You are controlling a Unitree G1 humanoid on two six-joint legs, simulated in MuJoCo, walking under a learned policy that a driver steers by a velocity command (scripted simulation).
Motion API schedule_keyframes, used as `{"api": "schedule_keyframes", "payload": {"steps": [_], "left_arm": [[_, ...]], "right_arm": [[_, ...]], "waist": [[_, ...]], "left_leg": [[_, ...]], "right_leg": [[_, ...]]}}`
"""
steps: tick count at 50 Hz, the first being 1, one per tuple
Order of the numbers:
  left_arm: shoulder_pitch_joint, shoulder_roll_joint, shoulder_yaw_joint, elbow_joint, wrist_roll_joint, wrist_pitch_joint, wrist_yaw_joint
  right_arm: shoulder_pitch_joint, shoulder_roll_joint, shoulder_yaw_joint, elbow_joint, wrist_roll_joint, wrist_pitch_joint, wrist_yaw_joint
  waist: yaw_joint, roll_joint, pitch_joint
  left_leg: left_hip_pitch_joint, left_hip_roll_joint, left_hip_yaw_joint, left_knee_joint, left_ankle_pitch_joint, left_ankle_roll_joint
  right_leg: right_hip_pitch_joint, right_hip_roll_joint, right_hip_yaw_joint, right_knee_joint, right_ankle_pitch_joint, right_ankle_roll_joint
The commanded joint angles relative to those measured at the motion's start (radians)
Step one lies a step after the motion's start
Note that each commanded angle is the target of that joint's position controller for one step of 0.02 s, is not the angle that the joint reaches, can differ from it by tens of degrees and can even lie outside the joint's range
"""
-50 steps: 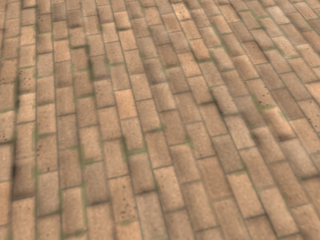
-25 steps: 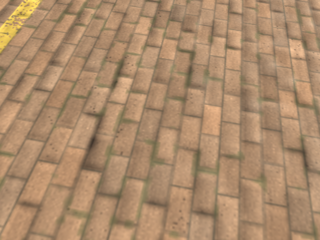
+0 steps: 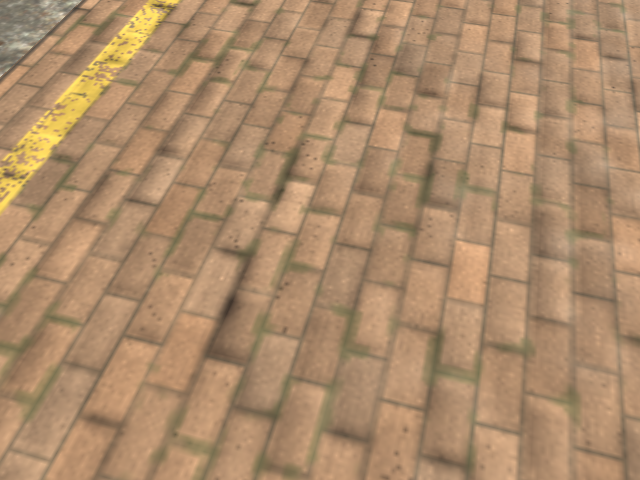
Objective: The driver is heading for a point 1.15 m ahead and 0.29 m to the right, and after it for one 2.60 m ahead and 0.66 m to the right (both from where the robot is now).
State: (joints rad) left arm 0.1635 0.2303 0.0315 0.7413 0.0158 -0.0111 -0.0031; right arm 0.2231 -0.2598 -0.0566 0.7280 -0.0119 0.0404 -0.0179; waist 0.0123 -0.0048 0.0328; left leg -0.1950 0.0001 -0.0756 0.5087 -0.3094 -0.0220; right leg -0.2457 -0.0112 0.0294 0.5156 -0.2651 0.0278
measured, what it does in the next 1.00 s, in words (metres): walks ahead: right foot, then left foot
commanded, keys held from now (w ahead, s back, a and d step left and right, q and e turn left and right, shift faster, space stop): shift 0.06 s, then w+shift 0.78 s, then w+e+shift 0.16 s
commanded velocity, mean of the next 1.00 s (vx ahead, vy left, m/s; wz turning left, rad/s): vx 0.71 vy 0.00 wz -0.03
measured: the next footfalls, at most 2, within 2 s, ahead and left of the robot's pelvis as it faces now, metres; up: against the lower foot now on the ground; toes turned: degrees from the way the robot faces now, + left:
right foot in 0.34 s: +0.11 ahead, -0.14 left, +0.00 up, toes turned -2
left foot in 0.80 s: +0.53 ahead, +0.06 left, +0.00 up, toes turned +3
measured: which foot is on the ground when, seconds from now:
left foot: down 0.00-0.32, up 0.34-0.78, down 0.80-1.00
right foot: down 0.00-0.10, up 0.12-0.32, down 0.34-0.82, up 0.84-1.00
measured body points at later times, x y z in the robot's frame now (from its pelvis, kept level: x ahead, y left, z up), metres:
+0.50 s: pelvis +0.12 -0.05 +0.01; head +0.13 -0.07 +0.46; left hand +0.12 +0.22 -0.11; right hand +0.27 -0.31 -0.11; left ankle +0.13 +0.09 -0.65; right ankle +0.07 -0.14 -0.74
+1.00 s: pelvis +0.52 -0.01 +0.00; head +0.53 -0.01 +0.45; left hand +0.62 +0.25 -0.12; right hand +0.52 -0.29 -0.13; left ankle +0.49 +0.06 -0.74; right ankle +0.51 -0.16 -0.64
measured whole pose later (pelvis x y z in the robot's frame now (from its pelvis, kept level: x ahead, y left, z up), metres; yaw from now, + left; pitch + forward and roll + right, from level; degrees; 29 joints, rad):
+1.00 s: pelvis +0.52 -0.01 +0.00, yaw -4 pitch +0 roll +2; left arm 0.27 0.27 0.04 0.84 0.02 -0.05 -0.04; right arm 0.37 -0.28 -0.06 0.90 -0.03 -0.09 0.01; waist 0.00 -0.03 0.02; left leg -0.13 -0.08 0.15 0.38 -0.26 0.08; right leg -0.59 -0.09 0.06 1.23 -0.19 -0.10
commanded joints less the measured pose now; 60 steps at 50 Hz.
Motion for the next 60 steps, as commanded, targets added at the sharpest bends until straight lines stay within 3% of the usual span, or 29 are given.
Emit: {"api": "schedule_keyframes", "payload": {"steps": [1,3,5,7,9,11,14,15,16,17,18,19,20,21,23,25,34,37,39,40,41,42,43,44,47,49,53,56,60], "left_arm": [[-0.039,0.116,0.030,-0.058,-0.001,-0.011,0.006],[-0.018,0.115,0.030,-0.050,-0.004,-0.003,0.014],[0.008,0.113,0.034,-0.031,-0.020,-0.001,0.018],[-0.079,0.108,0.036,-0.076,-0.057,-0.024,0.014],[-0.127,0.125,0.043,-0.111,-0.073,-0.063,0.003],[-0.097,0.112,0.036,-0.103,-0.061,-0.092,-0.015],[0.048,0.107,0.038,-0.035,-0.044,-0.099,-0.032],[0.175,0.112,0.044,0.006,0.033,-0.053,-0.042],[0.314,0.148,0.061,0.055,0.039,-0.040,-0.032],[0.507,0.228,0.079,0.082,0.046,-0.046,-0.019],[0.510,0.295,0.073,0.059,0.045,-0.056,-0.012],[0.352,0.296,0.077,0.025,0.041,-0.044,-0.008],[0.238,0.247,0.068,-0.002,0.026,-0.049,-0.010],[0.202,0.210,0.057,-0.004,0.016,-0.057,-0.015],[0.207,0.168,0.040,0.007,0.016,-0.073,-0.012],[0.273,0.152,0.036,0.049,0.006,-0.085,-0.014],[0.401,0.155,0.030,0.143,-0.005,-0.097,-0.005],[0.391,0.199,0.033,0.173,0.001,-0.092,0.005],[0.360,0.247,0.045,0.187,0.014,-0.072,0.019],[0.325,0.225,0.040,0.166,0.015,-0.069,0.021],[0.390,0.059,0.004,0.112,-0.017,-0.078,-0.004],[0.341,0.118,0.018,0.102,-0.017,-0.094,-0.009],[0.217,0.148,0.028,0.068,-0.022,-0.092,-0.004],[0.191,0.134,0.019,0.064,-0.021,-0.095,-0.009],[0.233,0.073,0.006,0.090,0.009,-0.047,-0.037],[0.163,0.060,0.004,0.066,0.011,-0.021,-0.050],[-0.032,0.058,-0.005,0.002,-0.008,-0.019,-0.061],[-0.148,0.052,-0.018,-0.040,-0.004,-0.030,-0.076],[-0.062,0.113,-0.007,-0.016,-0.004,-0.029,-0.074]], "right_arm": [[-0.039,-0.102,-0.020,-0.062,-0.009,-0.032,0.002],[-0.018,-0.102,-0.018,-0.046,-0.005,-0.045,-0.001],[0.072,-0.150,-0.035,-0.021,0.012,-0.039,-0.007],[0.139,-0.216,-0.050,-0.015,0.022,-0.054,-0.005],[0.124,-0.191,-0.041,-0.018,0.028,-0.091,-0.010],[0.085,-0.164,-0.034,-0.032,0.037,-0.106,-0.004],[0.006,-0.180,-0.037,-0.054,0.046,-0.101,0.011],[-0.002,-0.205,-0.053,-0.026,-0.035,-0.089,0.029],[-0.010,-0.160,-0.044,-0.028,-0.045,-0.092,0.031],[-0.095,-0.076,-0.020,-0.061,-0.047,-0.101,0.032],[-0.141,0.012,0.002,-0.124,-0.033,-0.115,0.026],[-0.089,-0.008,0.004,-0.144,-0.018,-0.118,0.033],[-0.108,-0.067,-0.005,-0.131,-0.028,-0.114,0.040],[-0.077,-0.096,-0.012,-0.104,-0.040,-0.112,0.053],[-0.038,-0.103,-0.014,-0.066,-0.050,-0.094,0.077],[-0.087,-0.081,-0.004,-0.081,-0.039,-0.077,0.086],[-0.387,-0.056,0.027,-0.167,-0.022,-0.081,0.093],[-0.322,-0.076,0.021,-0.151,-0.028,-0.083,0.068],[0.018,-0.139,-0.009,-0.049,-0.026,-0.088,0.040],[0.235,-0.195,-0.032,0.016,-0.039,-0.092,0.023],[0.298,-0.298,-0.061,0.031,-0.068,-0.096,0.014],[0.276,-0.268,-0.055,0.034,-0.043,-0.099,0.026],[0.166,-0.216,-0.047,0.051,-0.041,-0.102,0.027],[0.113,-0.155,-0.035,0.051,-0.038,-0.113,0.030],[0.070,-0.066,-0.006,0.088,-0.028,-0.143,0.028],[0.095,-0.067,-0.006,0.119,-0.009,-0.165,0.033],[0.136,-0.053,0.004,0.145,-0.012,-0.187,0.040],[0.199,-0.073,0.012,0.172,-0.002,-0.192,0.022],[0.210,-0.181,-0.004,0.162,-0.011,-0.163,-0.029]], "waist": [[0.004,0.071,-0.049],[0.007,0.074,-0.036],[-0.029,0.131,-0.039],[-0.080,0.243,0.110],[-0.078,0.230,0.180],[-0.057,0.173,0.106],[0.020,0.161,-0.001],[0.085,0.103,-0.029],[0.145,0.008,-0.041],[0.262,-0.232,-0.070],[0.218,-0.321,-0.046],[0.108,-0.219,-0.007],[0.050,-0.079,0.059],[0.015,-0.026,0.047],[0.003,-0.079,0.027],[0.010,-0.086,0.075],[0.066,-0.060,0.138],[0.009,-0.110,0.049],[-0.158,-0.143,-0.141],[-0.251,-0.100,-0.250],[-0.167,0.185,-0.388],[-0.168,0.182,-0.416],[-0.123,0.112,-0.184],[-0.090,0.024,-0.093],[0.015,0.062,0.003],[0.027,0.058,0.074],[-0.003,0.042,0.140],[-0.022,0.005,0.147],[0.057,0.104,0.007]], "left_leg": [[-0.047,0.062,-0.071,-0.103,0.133,0.050],[-0.054,0.057,-0.066,-0.094,0.155,0.041],[-0.034,0.074,-0.130,-0.160,-0.352,0.101],[-0.078,0.268,-0.446,-0.352,-0.709,0.237],[-0.015,0.354,-0.552,-0.395,-0.571,0.284],[0.069,0.320,-0.436,-0.362,-0.382,0.241],[-0.107,0.182,-0.184,-0.295,-0.226,0.190],[-0.197,0.104,-0.103,-0.220,-0.313,0.183],[-0.353,0.057,-0.062,-0.051,-0.264,0.172],[-0.531,-0.043,0.042,0.388,-0.172,0.139],[-0.724,-0.137,-0.061,0.650,-0.262,0.133],[-0.820,-0.058,-0.128,0.750,-0.129,0.143],[-0.820,0.038,-0.075,0.752,-0.003,0.130],[-0.722,0.083,-0.040,0.682,0.061,0.108],[-0.600,0.097,0.016,0.629,0.123,0.066],[-0.640,0.099,0.046,0.585,0.193,0.050],[-0.528,0.052,0.172,0.127,0.329,0.092],[-0.310,-0.049,0.233,0.079,0.195,0.151],[0.062,-0.108,0.226,0.061,0.100,0.192],[0.377,0.007,0.096,0.065,-0.001,0.217],[0.669,0.320,-0.421,-0.029,-0.482,0.299],[0.631,0.378,-0.797,-0.252,-0.629,0.302],[0.471,0.339,-0.606,-0.265,-0.520,0.262],[0.301,0.320,-0.449,-0.285,-0.341,0.245],[0.017,0.236,-0.179,-0.379,-0.165,0.170],[-0.016,0.218,-0.055,-0.432,-0.047,0.144],[-0.035,0.117,0.225,-0.476,0.317,0.076],[0.070,0.118,0.323,-0.483,0.678,0.047],[0.330,0.185,0.354,-0.223,1.420,0.005]], "right_leg": [[0.054,-0.024,0.007,-0.030,0.119,-0.009],[0.052,-0.026,0.010,-0.029,0.139,-0.012],[-0.045,0.055,-0.084,0.092,-0.214,-0.017],[-0.260,0.040,-0.083,0.307,-0.249,-0.041],[-0.452,-0.054,0.021,0.423,-0.254,-0.091],[-0.434,-0.087,0.020,0.307,-0.199,-0.116],[-0.007,0.003,-0.114,0.093,-0.018,-0.084],[0.184,0.087,-0.218,0.009,-0.009,-0.064],[0.400,0.091,-0.204,0.036,-0.037,-0.054],[0.524,-0.124,0.102,-0.111,-0.308,-0.085],[0.451,-0.332,0.620,-0.339,-0.642,-0.138],[0.360,-0.424,0.827,-0.426,-0.797,-0.243],[0.281,-0.413,0.718,-0.396,-0.703,-0.242],[0.209,-0.333,0.553,-0.372,-0.572,-0.216],[0.135,-0.225,0.363,-0.419,-0.409,-0.191],[0.140,-0.194,0.283,-0.459,-0.296,-0.204],[0.308,-0.204,0.042,-0.542,0.299,-0.210],[0.386,-0.217,-0.035,-0.337,0.992,-0.183],[0.336,-0.219,-0.070,0.072,1.234,-0.159],[0.103,-0.180,-0.078,0.388,0.973,-0.150],[-0.294,-0.013,-0.058,0.798,0.159,-0.121],[-0.428,0.067,0.092,0.918,-0.168,-0.153],[-0.523,-0.005,0.087,0.934,-0.053,-0.166],[-0.486,-0.053,0.072,0.872,0.027,-0.165],[-0.355,-0.118,0.077,0.771,0.053,-0.133],[-0.432,-0.134,0.065,0.751,0.103,-0.116],[-0.467,-0.096,-0.043,0.527,0.324,-0.121],[-0.415,-0.047,-0.166,0.304,0.419,-0.151],[-0.230,0.088,-0.256,0.174,0.352,-0.203]]}}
